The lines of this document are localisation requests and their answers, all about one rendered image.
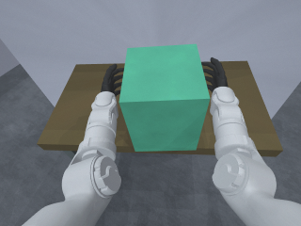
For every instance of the robot right upper arm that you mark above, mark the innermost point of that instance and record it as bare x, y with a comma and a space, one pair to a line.
248, 187

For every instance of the robot left hand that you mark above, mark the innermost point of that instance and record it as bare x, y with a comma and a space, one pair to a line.
109, 79

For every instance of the robot left forearm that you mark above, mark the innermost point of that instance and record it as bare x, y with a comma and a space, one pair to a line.
101, 129

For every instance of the carton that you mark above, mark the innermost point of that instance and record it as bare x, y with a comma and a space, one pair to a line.
164, 97

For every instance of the table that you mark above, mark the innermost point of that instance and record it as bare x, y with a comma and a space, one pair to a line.
66, 127

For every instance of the robot left upper arm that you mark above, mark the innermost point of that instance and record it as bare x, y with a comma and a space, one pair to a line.
88, 187

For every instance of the robot right forearm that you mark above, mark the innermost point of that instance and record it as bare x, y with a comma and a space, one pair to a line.
229, 125

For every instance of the robot right hand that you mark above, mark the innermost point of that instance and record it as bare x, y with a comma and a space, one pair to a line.
218, 74

